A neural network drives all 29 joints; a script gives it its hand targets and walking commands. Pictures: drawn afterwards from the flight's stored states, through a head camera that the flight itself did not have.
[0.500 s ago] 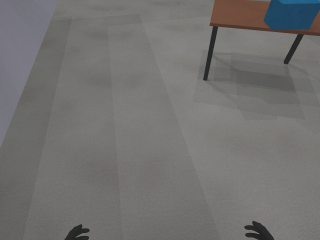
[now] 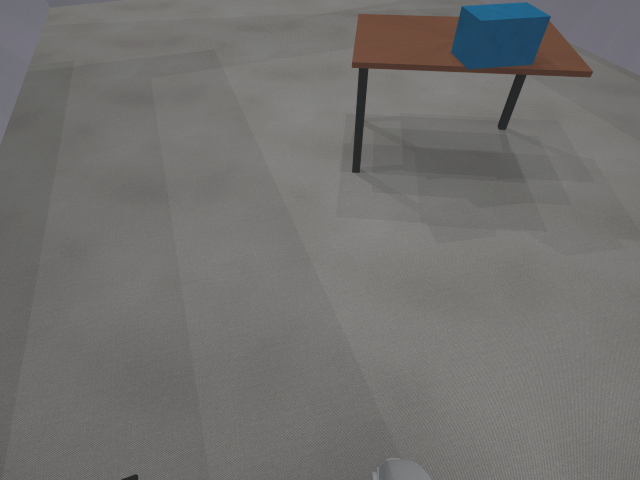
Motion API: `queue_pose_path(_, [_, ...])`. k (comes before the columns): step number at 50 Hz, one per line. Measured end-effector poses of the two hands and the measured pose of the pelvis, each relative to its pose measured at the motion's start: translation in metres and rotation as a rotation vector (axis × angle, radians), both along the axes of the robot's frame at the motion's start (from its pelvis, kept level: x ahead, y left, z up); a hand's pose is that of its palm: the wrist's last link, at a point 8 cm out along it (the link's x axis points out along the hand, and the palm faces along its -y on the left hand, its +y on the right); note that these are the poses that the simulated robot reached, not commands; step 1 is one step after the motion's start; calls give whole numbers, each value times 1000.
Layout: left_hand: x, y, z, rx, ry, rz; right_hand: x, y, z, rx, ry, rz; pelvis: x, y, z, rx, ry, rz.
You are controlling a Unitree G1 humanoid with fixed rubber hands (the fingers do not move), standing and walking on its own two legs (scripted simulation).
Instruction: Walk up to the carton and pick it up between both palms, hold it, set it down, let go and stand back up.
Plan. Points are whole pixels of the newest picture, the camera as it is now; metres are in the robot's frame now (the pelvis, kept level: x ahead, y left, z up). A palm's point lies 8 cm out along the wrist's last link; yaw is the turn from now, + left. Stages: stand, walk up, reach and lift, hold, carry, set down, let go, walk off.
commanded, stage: walk up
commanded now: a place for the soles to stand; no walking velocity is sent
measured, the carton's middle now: (497, 35) +1.69 -0.77 -0.10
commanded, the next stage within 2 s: none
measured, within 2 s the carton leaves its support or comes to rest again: neither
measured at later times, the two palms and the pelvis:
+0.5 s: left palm (211, 451) +0.21 +0.17 -0.12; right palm (561, 337) +0.33 -0.37 -0.08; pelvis +0.19 -0.12 -0.01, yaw -4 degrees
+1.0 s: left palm (337, 221) +0.63 -0.04 -0.09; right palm (631, 345) +0.34 -0.53 -0.13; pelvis +0.41 -0.25 -0.02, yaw -14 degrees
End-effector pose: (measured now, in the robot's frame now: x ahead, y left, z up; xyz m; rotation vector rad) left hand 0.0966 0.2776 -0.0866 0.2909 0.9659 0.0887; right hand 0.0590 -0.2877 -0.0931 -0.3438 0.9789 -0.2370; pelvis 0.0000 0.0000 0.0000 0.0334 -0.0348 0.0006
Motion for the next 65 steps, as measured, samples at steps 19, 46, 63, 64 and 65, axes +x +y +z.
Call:
queue_pose_path(19, [80,-102,-20,62,90,82,194,-88,-5,109,-116,90,136,-111,-12,-62,-15,-57])
queue_pose_path(46, [493,-283,10,-70,-147,-339,245,-202,-11,40,111,-288,371,-208,-5,13,-6,-228])
queue_pose_path(63, [492,-310,-13,73,116,-58,537,-295,3,107,-111,-38,512,-310,-4,-47,0,-203])
queue_pose_path(64, [493,-311,-16,66,133,-50,552,-297,6,102,-121,-24,521,-312,-4,-48,1,-200])
queue_pose_path(65, [496,-313,-20,58,149,-42,568,-298,9,96,-131,-12,530,-315,-5,-49,1,-198])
